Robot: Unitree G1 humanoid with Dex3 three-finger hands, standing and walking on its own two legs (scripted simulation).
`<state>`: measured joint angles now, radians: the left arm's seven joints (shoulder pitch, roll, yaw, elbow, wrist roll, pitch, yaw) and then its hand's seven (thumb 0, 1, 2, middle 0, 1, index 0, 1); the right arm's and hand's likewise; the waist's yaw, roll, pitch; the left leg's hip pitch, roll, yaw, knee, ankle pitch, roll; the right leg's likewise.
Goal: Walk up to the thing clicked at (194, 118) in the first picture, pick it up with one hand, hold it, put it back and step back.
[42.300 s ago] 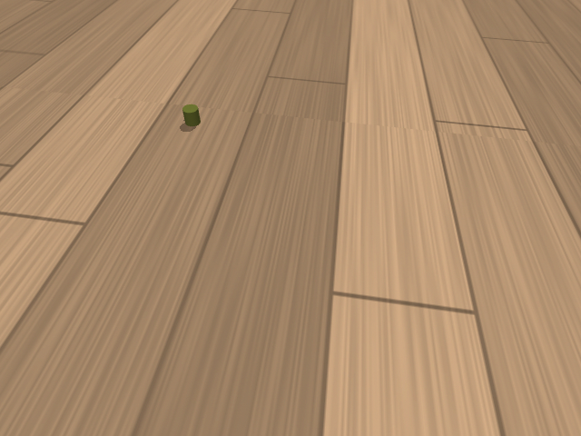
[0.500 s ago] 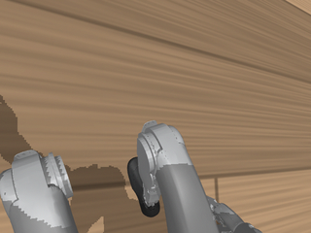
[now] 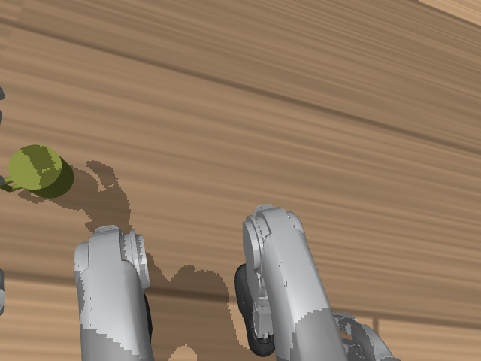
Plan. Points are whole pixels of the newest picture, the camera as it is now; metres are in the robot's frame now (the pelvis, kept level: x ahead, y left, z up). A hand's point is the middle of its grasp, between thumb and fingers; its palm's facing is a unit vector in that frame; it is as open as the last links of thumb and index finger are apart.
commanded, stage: withdraw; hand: left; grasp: from above
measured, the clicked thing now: (35, 176) +0.45 +0.33 -0.29
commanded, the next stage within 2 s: home in 0.46 s
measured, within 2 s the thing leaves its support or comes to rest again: neither
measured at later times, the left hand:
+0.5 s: hand (1, 159) +0.44 +0.33 -0.15, palm faces -0.48 -0.08 -0.87, open 14.1 cm
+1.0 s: hand out of the picture +0.39 +0.31 -0.03, palm faces -0.33 -0.41 -0.85, open 10.6 cm
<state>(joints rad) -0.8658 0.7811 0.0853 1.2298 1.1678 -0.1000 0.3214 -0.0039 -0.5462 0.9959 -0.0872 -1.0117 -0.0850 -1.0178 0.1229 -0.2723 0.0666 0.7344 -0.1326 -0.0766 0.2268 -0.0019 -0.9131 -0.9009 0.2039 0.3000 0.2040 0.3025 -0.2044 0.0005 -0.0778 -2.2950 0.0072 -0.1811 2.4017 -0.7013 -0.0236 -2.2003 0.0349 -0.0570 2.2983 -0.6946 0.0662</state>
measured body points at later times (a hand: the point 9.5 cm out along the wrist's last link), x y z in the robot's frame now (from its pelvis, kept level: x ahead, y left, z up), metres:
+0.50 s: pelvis -0.02 +0.00 +0.00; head +0.22 +0.08 +0.38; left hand +0.46 +0.33 -0.10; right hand +0.05 -0.28 -0.09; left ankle +0.07 +0.13 -0.30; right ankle +0.10 -0.14 -0.30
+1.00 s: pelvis +0.00 +0.00 +0.09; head +0.19 +0.06 +0.49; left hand +0.40 +0.33 +0.02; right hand +0.11 -0.26 -0.04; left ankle +0.07 +0.13 -0.30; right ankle +0.10 -0.14 -0.30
